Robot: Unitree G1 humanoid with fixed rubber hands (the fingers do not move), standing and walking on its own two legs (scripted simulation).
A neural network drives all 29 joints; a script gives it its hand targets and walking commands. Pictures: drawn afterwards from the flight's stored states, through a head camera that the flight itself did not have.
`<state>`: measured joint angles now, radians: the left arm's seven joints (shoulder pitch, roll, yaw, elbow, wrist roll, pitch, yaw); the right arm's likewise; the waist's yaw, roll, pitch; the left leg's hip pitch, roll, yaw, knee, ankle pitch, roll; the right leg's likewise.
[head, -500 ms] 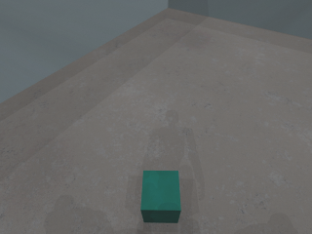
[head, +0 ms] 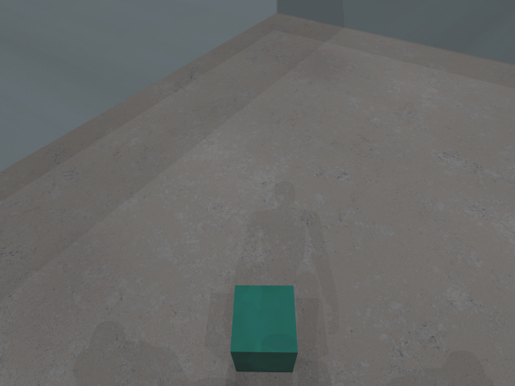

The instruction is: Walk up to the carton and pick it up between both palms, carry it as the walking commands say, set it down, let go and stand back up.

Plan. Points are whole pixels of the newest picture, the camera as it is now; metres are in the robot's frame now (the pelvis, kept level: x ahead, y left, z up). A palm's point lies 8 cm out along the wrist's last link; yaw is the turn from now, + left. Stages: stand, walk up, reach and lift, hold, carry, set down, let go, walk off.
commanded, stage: stand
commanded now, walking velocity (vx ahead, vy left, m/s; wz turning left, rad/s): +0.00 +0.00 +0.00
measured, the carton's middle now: (264, 329) +0.43 +0.01 -0.65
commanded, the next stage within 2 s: reach and lift in 0.26 s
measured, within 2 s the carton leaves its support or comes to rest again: neither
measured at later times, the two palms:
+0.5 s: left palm out of the picture +0.17 +0.23 -0.13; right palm (408, 378) +0.17 -0.23 -0.13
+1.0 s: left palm out of the picture +0.17 +0.21 -0.18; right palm out of the picture +0.16 -0.20 -0.17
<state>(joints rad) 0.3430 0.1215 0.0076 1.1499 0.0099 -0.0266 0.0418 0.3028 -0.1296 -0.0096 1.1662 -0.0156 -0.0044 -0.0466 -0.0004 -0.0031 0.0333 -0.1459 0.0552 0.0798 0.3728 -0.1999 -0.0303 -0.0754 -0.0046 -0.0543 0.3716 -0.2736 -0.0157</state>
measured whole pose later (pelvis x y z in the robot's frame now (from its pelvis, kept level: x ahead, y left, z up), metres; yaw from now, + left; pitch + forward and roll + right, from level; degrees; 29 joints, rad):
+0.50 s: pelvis -0.01 +0.00 -0.03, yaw -1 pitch +12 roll +0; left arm -0.06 0.23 -0.05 0.63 -0.08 0.64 0.05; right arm -0.09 -0.24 0.04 0.66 0.09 0.64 -0.04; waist 0.01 -0.01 -0.10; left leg -0.58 0.03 0.01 0.67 -0.30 -0.01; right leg -0.52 -0.01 -0.02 0.69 -0.38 -0.01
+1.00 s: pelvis -0.08 +0.03 -0.07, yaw -3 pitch +16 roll -1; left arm -0.15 0.08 0.08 0.39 0.02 0.57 0.06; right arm -0.22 -0.18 -0.12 0.51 -0.01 0.52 0.06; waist 0.01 0.00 0.04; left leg -0.92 0.00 -0.02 0.96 -0.33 -0.01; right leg -0.87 0.01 0.04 0.98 -0.39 0.02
